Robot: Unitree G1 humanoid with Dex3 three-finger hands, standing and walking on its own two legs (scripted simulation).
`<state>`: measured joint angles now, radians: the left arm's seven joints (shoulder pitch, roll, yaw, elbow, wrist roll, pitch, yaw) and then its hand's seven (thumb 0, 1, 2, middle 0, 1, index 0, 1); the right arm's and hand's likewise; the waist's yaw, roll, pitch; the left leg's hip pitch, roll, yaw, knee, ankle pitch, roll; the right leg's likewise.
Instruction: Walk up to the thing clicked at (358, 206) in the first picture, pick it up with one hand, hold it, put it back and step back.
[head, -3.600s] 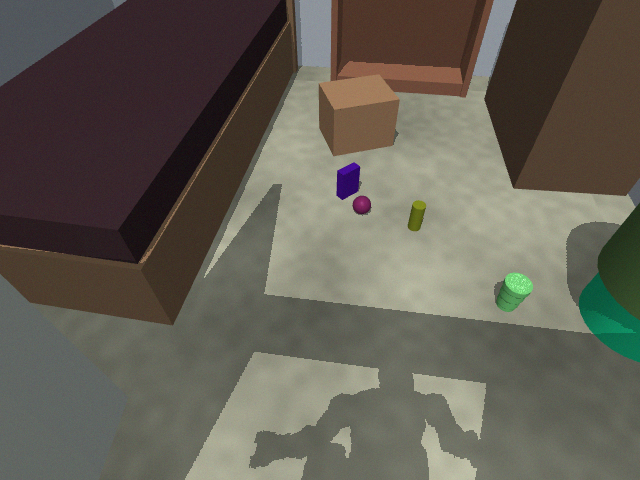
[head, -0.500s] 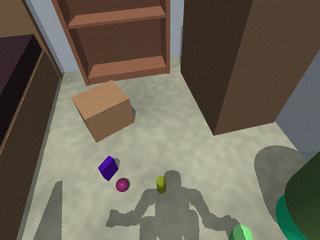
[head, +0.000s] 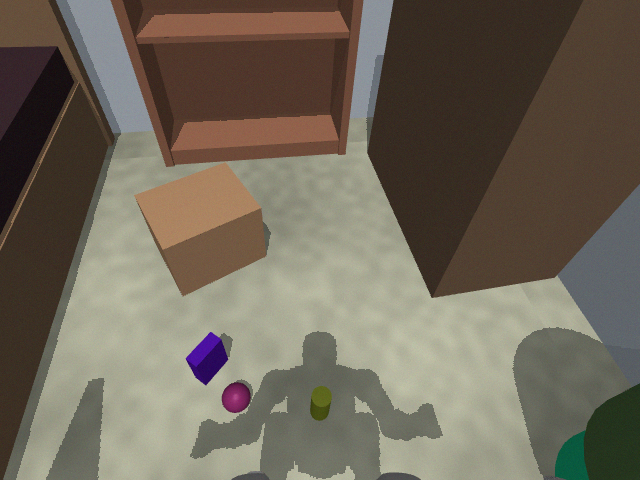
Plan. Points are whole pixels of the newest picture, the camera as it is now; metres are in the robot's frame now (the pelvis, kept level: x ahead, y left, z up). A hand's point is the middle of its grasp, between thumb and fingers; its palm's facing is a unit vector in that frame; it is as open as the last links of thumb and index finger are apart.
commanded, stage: walk up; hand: left
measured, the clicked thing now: (236, 397) +0.44 +0.23 -0.71
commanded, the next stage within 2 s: stand in 1.48 s
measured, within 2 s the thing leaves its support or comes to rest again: neither
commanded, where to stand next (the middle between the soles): +0.09 -0.01 m, yaw +1 degrees
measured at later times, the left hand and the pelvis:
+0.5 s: hand (148, 477) +0.16 +0.24 -0.13, palm faces -0.02 -0.94 -0.34, open 7.4 cm; pelvis +0.06 -0.01 +0.01, yaw +0 degrees
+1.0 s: hand out of the picture +0.15 +0.24 -0.13, palm faces +0.00 -0.94 -0.33, open 7.4 cm; pelvis +0.07 -0.01 +0.03, yaw +0 degrees
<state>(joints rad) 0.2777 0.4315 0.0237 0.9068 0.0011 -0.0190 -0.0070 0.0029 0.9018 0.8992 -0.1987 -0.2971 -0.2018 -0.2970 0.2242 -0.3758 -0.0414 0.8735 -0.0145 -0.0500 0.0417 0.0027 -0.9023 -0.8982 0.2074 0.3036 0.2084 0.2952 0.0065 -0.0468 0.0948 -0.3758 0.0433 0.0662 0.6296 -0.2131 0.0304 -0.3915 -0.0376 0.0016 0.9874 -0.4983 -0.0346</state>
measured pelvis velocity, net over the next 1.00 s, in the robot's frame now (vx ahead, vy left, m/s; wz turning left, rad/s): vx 0.07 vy -0.01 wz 0.00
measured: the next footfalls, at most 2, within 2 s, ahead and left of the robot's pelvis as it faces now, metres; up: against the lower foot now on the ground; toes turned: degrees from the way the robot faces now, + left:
right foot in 0.16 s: +0.10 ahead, -0.14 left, +0.00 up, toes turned -3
